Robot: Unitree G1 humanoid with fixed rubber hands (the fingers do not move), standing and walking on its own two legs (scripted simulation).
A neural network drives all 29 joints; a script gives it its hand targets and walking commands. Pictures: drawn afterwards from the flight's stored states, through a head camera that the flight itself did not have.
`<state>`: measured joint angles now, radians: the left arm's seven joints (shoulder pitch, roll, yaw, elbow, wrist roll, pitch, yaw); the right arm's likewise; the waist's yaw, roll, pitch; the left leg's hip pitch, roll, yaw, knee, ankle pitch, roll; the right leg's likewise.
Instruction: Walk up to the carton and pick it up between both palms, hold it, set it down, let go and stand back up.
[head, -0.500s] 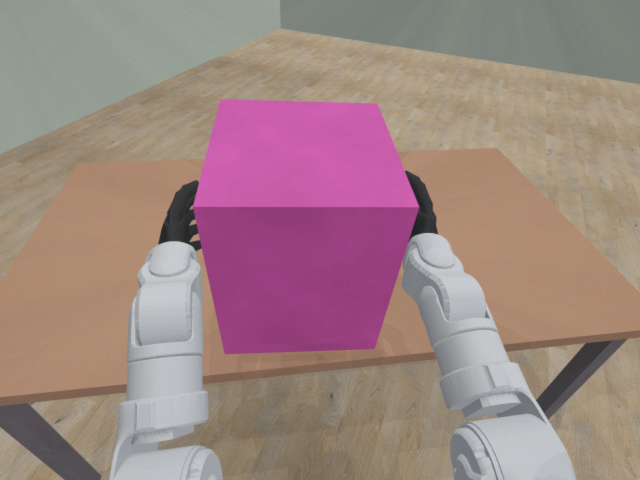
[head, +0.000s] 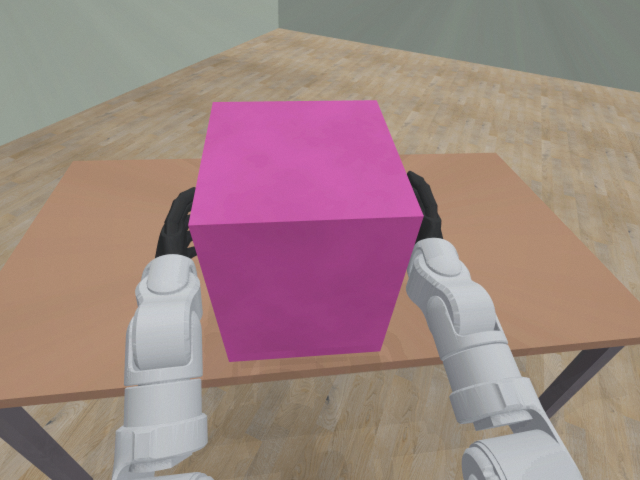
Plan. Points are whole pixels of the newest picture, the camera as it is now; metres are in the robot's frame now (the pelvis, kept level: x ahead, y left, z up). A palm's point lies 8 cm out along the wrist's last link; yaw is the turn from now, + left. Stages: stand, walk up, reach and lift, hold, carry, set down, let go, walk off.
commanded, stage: hold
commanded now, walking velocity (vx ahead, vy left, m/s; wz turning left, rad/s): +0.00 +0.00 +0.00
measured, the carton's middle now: (301, 233) +0.38 +0.01 +0.16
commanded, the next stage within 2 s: none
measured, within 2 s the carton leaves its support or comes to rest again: neither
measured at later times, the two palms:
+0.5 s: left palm (181, 251) +0.34 +0.15 +0.17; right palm (427, 235) +0.35 -0.14 +0.18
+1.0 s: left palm (180, 252) +0.34 +0.15 +0.17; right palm (425, 237) +0.35 -0.14 +0.17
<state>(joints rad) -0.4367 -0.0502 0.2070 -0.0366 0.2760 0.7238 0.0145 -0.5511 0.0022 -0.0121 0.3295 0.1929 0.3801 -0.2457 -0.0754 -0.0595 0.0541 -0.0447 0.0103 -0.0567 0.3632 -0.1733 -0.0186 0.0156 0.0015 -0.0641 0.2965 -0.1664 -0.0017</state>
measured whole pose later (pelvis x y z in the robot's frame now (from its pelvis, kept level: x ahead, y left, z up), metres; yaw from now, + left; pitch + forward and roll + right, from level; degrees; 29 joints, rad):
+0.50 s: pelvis -0.01 -0.01 +0.00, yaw +0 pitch -8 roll +0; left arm -0.50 -0.05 0.26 0.07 0.29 0.71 0.00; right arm -0.62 0.02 -0.05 0.42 0.14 0.38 -0.23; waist -0.07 -0.05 0.04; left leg -0.04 0.01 -0.05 0.33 -0.15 -0.02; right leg 0.00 0.00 -0.06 0.31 -0.16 -0.01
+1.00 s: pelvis -0.01 +0.00 +0.00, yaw +0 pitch -8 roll -1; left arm -0.50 -0.04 0.24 0.06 0.29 0.71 0.00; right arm -0.60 0.02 -0.05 0.42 0.16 0.36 -0.23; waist -0.07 -0.05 0.04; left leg -0.06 0.01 -0.05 0.35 -0.16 -0.02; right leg -0.01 0.00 -0.06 0.31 -0.16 0.00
